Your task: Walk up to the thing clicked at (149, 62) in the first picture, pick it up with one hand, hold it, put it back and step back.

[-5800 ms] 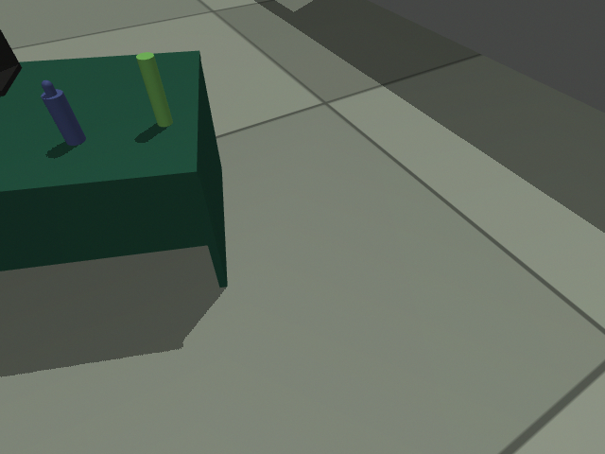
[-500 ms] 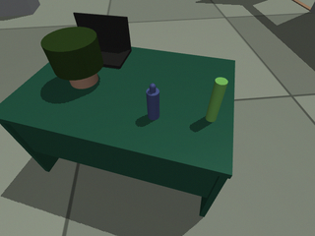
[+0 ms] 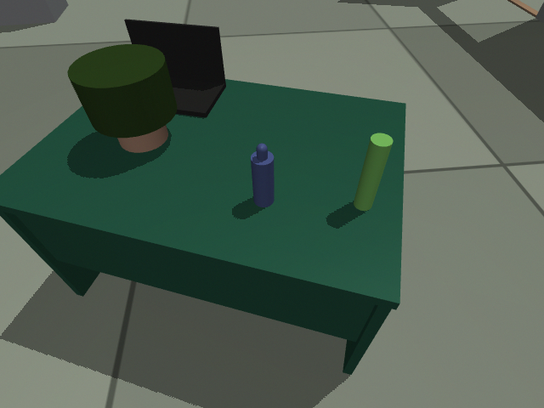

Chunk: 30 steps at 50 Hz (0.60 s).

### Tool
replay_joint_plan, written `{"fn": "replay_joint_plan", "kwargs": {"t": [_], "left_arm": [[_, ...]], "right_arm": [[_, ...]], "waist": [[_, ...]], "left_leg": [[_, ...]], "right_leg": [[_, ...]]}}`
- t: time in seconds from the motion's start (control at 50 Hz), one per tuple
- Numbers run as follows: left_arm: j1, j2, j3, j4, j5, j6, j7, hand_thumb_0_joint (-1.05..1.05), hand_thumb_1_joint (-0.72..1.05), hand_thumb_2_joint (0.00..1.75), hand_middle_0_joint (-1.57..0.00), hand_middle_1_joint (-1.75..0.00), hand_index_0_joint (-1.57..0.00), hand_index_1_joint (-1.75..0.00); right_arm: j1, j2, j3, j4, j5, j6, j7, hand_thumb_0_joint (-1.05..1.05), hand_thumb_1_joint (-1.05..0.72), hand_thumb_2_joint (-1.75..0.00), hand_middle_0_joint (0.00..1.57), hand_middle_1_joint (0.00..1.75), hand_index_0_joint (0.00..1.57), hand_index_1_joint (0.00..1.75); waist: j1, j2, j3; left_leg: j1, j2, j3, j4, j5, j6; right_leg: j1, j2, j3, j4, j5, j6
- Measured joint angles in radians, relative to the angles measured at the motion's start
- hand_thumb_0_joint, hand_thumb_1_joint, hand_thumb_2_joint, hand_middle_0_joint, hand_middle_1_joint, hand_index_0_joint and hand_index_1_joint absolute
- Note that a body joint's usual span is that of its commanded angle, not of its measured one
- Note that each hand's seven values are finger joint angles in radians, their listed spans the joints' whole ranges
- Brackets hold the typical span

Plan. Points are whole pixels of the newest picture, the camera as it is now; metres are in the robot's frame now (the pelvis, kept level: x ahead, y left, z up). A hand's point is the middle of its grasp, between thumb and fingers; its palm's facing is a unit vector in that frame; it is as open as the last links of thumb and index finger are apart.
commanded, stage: stand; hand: right
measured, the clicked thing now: (371, 175) +0.63 -0.23 -0.07
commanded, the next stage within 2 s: walk up in 0.90 s
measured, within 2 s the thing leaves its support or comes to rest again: neither
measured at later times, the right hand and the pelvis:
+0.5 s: hand out of the picture +0.07 -0.25 -0.16, palm faces -0.04 +0.94 -0.33, open 7.4 cm; pelvis +0.00 +0.00 +0.00, yaw +0 degrees
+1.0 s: hand out of the picture +0.04 -0.27 -0.16, palm faces -0.06 +0.91 -0.41, open 7.4 cm; pelvis +0.00 -0.02 -0.01, yaw +5 degrees
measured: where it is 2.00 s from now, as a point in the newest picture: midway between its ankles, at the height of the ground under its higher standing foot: outside the picture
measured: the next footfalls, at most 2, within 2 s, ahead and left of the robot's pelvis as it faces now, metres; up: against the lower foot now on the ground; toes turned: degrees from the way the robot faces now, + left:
right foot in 1.22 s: +0.14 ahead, -0.27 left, +0.00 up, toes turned +14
left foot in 1.50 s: +0.09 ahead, -0.07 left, +0.00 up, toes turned +24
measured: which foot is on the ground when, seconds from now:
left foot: down 0.00-1.00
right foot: down 0.00-0.92, up 0.94-1.00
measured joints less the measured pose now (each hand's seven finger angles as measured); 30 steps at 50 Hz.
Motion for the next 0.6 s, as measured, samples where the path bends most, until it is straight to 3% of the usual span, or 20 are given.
{"fn": "replay_joint_plan", "kwargs": {"t": [0.6], "left_arm": [[0.002,0.003,0.000,-0.002,0.002,0.000,0.002,0.00,0.91,0.89,-0.21,-0.30,-0.20,-0.30]], "right_arm": [[-0.003,0.004,0.004,-0.004,-0.002,-0.001,-0.002,0.01,-0.90,-0.90,0.20,0.30,0.20,0.30]], "waist": [[0.001,-0.001,-0.004]], "left_leg": [[0.010,-0.005,0.002,-0.010,0.001,0.004]], "right_leg": [[0.004,-0.005,0.003,0.002,-0.005,0.004]]}}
